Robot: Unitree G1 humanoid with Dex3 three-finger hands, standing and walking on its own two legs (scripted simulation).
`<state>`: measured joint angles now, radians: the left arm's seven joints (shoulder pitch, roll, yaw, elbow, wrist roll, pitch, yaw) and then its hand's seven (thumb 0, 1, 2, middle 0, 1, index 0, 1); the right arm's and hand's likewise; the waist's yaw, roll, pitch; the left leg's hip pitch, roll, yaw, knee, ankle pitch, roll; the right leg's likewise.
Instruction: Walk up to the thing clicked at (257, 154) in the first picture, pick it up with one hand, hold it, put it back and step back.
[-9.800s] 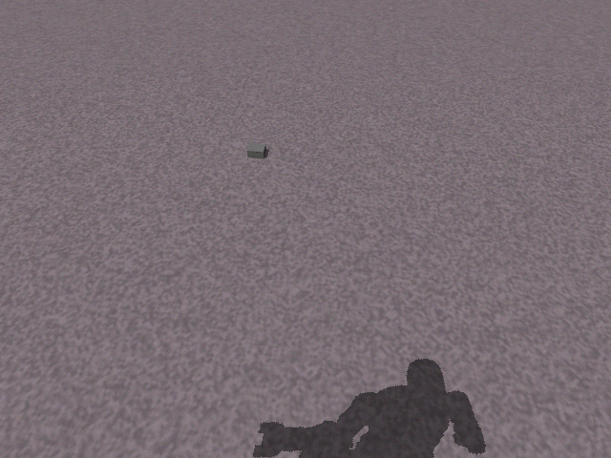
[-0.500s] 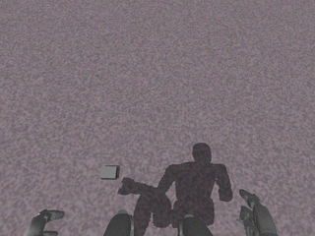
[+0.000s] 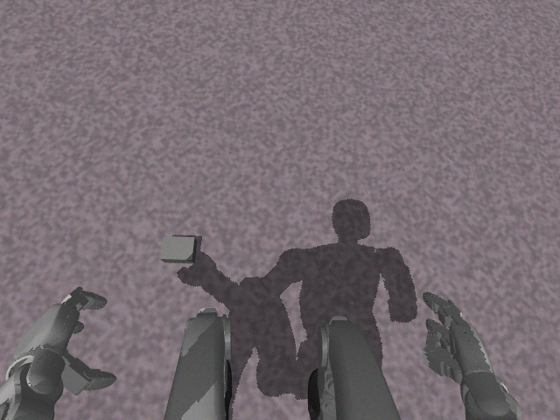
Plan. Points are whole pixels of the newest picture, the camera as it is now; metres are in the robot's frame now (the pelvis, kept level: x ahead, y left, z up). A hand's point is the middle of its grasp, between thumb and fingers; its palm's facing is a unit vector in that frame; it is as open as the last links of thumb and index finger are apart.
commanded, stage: rise first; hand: left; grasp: from above
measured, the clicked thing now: (179, 250) +0.47 +0.27 -0.55
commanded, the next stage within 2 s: none
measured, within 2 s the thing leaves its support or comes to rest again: neither
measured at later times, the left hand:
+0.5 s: hand (123, 289) +0.33 +0.32 -0.31, palm faces -0.50 -0.21 -0.84, open 13.0 cm
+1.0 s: hand (135, 270) +0.38 +0.32 -0.38, palm faces -0.48 -0.02 -0.88, open 13.0 cm
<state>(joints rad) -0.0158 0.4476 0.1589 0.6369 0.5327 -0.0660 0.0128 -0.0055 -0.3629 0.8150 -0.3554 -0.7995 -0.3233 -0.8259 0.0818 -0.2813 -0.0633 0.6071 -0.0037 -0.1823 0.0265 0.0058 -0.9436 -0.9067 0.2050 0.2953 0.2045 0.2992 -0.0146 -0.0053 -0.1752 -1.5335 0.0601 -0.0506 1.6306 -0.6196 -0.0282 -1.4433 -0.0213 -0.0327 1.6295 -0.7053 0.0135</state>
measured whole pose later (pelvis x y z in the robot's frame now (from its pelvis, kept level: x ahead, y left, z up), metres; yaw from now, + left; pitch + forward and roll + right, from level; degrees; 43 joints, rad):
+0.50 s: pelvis -0.06 +0.00 -0.17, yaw -5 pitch +32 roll -6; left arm -0.58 0.69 0.18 1.02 1.00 -0.32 0.14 0.00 -0.35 0.87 -0.30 -0.80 -0.28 -0.82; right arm 0.10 -0.27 -0.04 0.75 -0.06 -0.05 0.08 0.00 -0.92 -0.90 0.20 0.30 0.20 0.30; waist -0.06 -0.01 -0.07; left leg -2.15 0.06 -0.13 2.18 -0.60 -0.02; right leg -2.04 0.01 -0.06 2.16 -0.70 0.02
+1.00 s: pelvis -0.06 +0.01 -0.23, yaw -8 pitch +31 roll -8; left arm -0.78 0.83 0.18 1.29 1.29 -0.41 0.30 0.00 -0.32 0.84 -0.29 -0.76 -0.28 -0.77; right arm 0.06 -0.26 0.01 0.78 -0.15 0.03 0.11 0.00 -0.91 -0.90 0.20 0.30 0.20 0.30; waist -0.13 -0.05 -0.03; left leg -2.31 0.06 -0.18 2.37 -0.62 -0.02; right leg -2.17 0.03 -0.08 2.33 -0.71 0.03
